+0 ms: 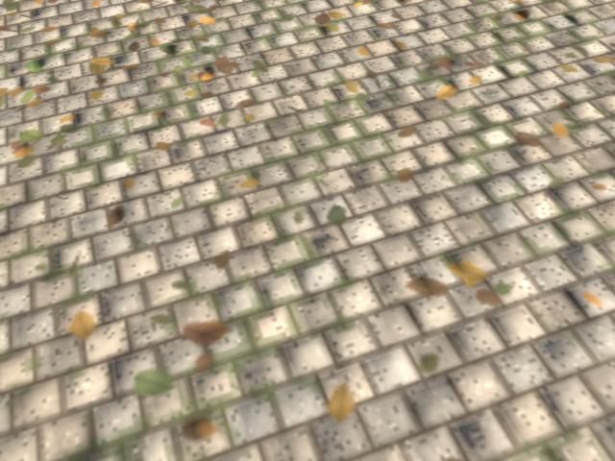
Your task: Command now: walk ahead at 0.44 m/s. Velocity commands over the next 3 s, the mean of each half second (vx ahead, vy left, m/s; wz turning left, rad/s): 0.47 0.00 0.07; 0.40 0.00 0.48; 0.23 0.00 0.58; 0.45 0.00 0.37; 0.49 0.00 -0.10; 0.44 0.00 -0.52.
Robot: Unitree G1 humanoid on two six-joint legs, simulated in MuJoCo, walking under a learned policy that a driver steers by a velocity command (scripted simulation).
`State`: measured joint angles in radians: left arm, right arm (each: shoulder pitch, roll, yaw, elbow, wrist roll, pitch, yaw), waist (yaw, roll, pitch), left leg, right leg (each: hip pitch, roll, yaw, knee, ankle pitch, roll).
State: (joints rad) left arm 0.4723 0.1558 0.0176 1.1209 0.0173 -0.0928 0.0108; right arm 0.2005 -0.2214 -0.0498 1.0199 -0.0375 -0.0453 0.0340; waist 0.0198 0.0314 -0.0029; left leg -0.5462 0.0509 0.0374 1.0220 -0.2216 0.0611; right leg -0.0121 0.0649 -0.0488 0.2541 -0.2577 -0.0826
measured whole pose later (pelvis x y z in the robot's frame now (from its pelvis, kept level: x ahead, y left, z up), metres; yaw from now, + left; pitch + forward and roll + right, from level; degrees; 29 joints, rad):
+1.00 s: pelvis +0.54 +0.01 +0.00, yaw +20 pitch +1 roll +0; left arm 0.19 0.22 0.04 0.86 0.02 -0.09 0.02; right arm 0.23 -0.29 -0.10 0.87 -0.03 0.00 0.00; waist -0.02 0.04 0.08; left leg -0.53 -0.02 -0.01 1.16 -0.37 0.03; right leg -0.27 -0.02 -0.14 0.42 -0.17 -0.05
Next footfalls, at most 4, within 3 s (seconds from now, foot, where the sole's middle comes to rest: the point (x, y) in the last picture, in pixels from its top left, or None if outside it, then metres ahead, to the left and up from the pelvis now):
0.24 left None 0.31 0.08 -0.78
0.78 right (367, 406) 0.64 -0.06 -0.78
1.28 left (269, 414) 0.62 0.16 -0.78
1.78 right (278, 303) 0.93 0.16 -0.78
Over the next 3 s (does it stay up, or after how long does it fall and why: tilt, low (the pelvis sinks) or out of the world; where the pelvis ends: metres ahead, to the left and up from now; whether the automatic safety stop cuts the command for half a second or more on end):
stays up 1.22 0.54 -0.01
